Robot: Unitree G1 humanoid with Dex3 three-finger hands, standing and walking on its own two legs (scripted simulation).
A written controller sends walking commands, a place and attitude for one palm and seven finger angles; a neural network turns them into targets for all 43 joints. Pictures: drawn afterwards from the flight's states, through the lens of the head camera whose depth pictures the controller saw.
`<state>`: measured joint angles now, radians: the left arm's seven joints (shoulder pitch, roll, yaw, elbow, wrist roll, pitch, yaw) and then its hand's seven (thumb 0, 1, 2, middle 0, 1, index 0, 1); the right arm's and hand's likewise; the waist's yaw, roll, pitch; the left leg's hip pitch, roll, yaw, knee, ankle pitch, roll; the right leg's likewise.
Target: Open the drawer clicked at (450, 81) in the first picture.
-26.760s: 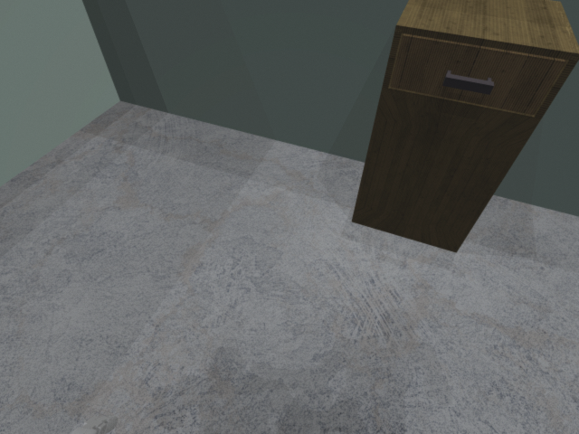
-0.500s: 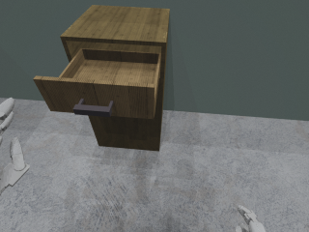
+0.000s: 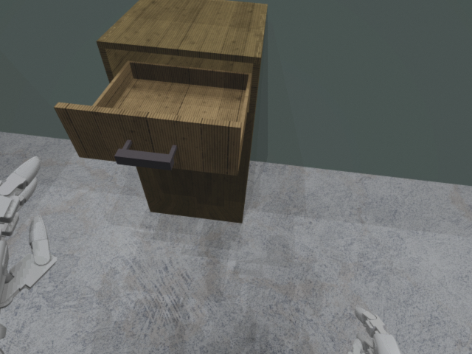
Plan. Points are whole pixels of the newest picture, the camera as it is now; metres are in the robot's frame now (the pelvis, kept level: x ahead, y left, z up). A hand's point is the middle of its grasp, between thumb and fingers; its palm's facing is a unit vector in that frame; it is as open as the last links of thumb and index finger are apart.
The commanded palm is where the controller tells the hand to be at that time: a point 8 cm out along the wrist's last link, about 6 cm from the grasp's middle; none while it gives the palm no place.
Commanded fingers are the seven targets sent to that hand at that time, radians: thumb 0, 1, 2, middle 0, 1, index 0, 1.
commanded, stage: let the arm hang, fingers relaxed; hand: left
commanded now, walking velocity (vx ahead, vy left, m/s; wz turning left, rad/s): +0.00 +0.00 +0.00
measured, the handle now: (148, 152) +0.54 +0.23 +0.00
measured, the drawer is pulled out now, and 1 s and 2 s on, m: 0.29 0.29 0.29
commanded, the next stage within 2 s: look to check the result in 1.08 s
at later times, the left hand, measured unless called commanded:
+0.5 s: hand out of the picture -0.06 +0.20 -0.16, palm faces +0.01 -0.97 -0.23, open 7.2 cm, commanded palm none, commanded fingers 0.00 0.90 0.90 -0.20 -0.30 -0.20 -0.30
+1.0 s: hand out of the picture +0.02 +0.18 -0.16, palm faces +0.00 -0.98 -0.21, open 7.3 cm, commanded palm none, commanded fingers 0.00 0.90 0.90 -0.20 -0.30 -0.20 -0.30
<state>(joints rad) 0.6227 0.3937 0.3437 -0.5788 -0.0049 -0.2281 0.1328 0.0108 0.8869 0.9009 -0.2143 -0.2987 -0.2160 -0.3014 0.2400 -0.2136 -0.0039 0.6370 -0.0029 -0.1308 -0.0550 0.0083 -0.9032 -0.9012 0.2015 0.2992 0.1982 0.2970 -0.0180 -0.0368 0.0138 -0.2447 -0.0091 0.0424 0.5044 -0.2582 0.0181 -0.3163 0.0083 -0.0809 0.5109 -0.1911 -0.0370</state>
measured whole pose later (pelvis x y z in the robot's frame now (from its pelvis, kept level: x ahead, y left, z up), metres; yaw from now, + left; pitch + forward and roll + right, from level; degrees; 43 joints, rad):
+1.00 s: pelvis +0.00 +0.00 +0.01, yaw -1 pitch -2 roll +0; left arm 0.24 0.15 0.01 1.13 0.01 0.00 0.03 0.01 0.93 0.90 -0.20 -0.30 -0.21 -0.30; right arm 0.32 -0.10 0.00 1.12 -0.02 0.01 -0.03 0.00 -0.91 -0.90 0.20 0.30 0.20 0.30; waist -0.01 0.02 0.06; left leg -0.15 -0.01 0.06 0.40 -0.22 0.02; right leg -0.22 0.02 -0.05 0.39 -0.14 -0.05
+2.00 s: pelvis +0.02 +0.00 +0.01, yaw -2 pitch -2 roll +0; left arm 0.17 0.22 0.01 1.14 0.01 -0.01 0.02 0.00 0.91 0.90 -0.20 -0.30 -0.21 -0.30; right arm 0.21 -0.20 -0.01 1.14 -0.01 0.00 -0.03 0.00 -0.91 -0.90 0.20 0.30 0.20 0.30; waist -0.01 0.02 0.08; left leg -0.08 0.00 0.07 0.32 -0.21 0.01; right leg -0.16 0.03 -0.04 0.32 -0.14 -0.05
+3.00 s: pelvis +0.04 -0.01 +0.01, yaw -2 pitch -1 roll +0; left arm 0.11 0.30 0.02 1.13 0.01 -0.02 0.01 0.00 0.90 0.90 -0.21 -0.30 -0.21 -0.30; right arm 0.15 -0.29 -0.01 1.13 -0.01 0.01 -0.02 0.00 -0.91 -0.90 0.20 0.30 0.20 0.30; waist -0.02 0.02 0.08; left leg -0.05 0.01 0.06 0.28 -0.21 0.00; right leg -0.12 0.05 -0.05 0.27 -0.13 -0.06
